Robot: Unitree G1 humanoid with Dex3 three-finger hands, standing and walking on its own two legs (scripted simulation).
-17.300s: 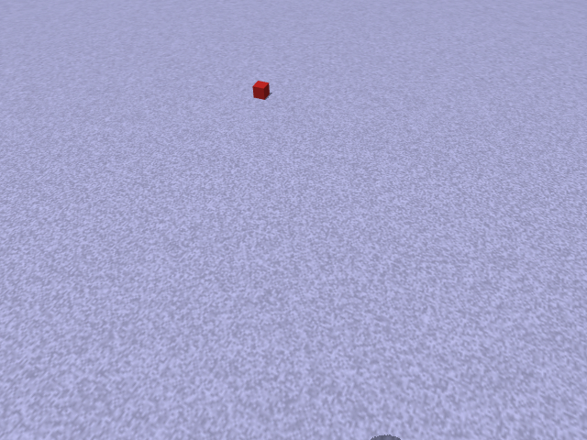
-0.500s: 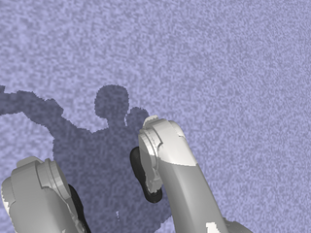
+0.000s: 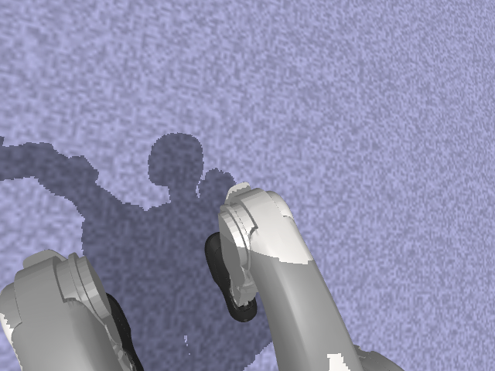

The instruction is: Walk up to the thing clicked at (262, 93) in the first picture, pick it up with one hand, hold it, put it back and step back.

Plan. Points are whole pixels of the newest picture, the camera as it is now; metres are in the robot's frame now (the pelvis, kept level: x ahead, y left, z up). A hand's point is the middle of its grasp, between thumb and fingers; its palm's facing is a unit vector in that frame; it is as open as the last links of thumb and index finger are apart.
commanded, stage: rise first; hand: left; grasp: from above
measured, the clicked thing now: out of the picture +0.49 +0.31 -0.30
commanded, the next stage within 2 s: approach in 1.96 s
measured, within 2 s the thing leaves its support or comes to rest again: neither
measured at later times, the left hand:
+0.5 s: hand out of the picture +0.45 +0.33 -0.19, palm faces +0.01 -0.45 -0.89, open 13.5 cm
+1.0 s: hand out of the picture +0.45 +0.33 -0.19, palm faces +0.00 -0.44 -0.90, open 13.3 cm
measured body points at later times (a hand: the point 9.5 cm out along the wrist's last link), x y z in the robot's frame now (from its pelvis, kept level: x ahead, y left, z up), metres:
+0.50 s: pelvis +0.00 +0.00 +0.00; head +0.28 +0.07 +0.34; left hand +0.45 +0.35 -0.14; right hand -0.01 -0.26 -0.07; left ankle +0.07 +0.13 -0.31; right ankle +0.12 -0.12 -0.30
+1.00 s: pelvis +0.00 +0.00 +0.00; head +0.28 +0.07 +0.34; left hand +0.45 +0.35 -0.14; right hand -0.01 -0.26 -0.07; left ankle +0.07 +0.13 -0.31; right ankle +0.12 -0.12 -0.30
